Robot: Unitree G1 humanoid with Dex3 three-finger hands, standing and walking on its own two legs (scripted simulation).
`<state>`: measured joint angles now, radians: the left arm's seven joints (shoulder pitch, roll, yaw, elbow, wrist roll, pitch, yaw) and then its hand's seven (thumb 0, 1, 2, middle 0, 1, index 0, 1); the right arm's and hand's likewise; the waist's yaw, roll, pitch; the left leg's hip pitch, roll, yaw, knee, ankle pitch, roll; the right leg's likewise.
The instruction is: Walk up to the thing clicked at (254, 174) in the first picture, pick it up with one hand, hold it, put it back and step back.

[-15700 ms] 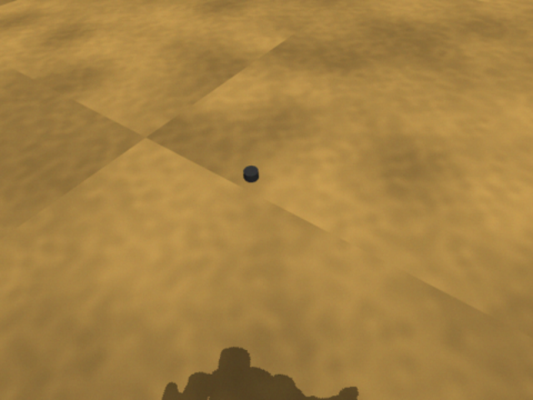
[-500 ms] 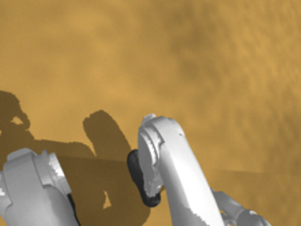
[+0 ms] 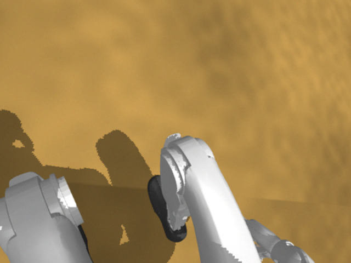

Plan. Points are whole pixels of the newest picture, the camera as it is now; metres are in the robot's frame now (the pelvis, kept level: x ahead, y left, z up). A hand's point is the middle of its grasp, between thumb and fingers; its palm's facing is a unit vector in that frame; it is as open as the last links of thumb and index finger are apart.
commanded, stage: settle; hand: left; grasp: from above
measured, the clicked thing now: out of the picture +0.42 +0.35 -0.28
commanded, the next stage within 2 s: lift in 0.78 s
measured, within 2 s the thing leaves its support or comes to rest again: leaves its support in 0.14 s
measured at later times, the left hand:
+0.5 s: hand out of the picture +0.40 +0.36 -0.17, palm faces -0.41 -0.16 -0.90, open 9.9 cm
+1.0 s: hand out of the picture +0.40 +0.36 -0.11, palm faces -0.41 -0.14 -0.90, open 9.9 cm
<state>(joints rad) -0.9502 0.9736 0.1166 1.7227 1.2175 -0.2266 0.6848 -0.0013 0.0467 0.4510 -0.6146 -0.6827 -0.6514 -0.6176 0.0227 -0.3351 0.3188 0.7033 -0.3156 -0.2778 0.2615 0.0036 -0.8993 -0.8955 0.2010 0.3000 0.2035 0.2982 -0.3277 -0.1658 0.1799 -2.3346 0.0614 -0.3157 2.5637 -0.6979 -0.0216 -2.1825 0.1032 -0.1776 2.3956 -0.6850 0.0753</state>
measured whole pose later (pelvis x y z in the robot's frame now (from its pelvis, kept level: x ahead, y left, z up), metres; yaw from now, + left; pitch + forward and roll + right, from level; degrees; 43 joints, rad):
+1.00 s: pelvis +0.00 -0.01 +0.03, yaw +7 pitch +31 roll -8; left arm -0.87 0.73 0.09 1.28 1.15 -0.16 0.30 -0.01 0.01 0.46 -0.67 -0.63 -0.71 -0.57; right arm 0.15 -0.30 0.08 0.72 -0.14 -0.06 0.17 0.01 -0.91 -0.90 0.20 0.30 0.20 0.30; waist -0.19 0.00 -0.03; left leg -2.32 0.05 -0.18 2.39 -0.64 -0.02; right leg -2.21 0.05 -0.08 2.33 -0.68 0.04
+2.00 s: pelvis +0.02 +0.00 +0.31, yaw +14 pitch +22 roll -3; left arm -0.32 0.49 -0.11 0.62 0.97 0.03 0.05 -0.01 0.02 0.52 -0.61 -0.67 -0.64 -0.63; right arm 0.18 -0.25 -0.01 0.67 0.03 0.01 -0.04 0.01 -0.91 -0.90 0.20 0.30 0.21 0.30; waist -0.06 0.05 -0.17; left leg -1.33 0.06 -0.04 1.47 -0.53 -0.01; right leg -1.26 0.00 -0.02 1.44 -0.56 0.03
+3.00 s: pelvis +0.08 +0.02 +0.45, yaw +14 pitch +7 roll +0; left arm -0.30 0.38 -0.19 0.75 0.99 0.04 0.05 -0.01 0.00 0.57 -0.59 -0.70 -0.63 -0.66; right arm 0.25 -0.26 -0.04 0.71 0.04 0.01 -0.04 0.01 -0.90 -0.90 0.20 0.30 0.20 0.30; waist -0.03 0.04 -0.08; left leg -0.51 0.04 0.04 0.71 -0.32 0.00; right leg -0.47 -0.01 0.03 0.69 -0.34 0.03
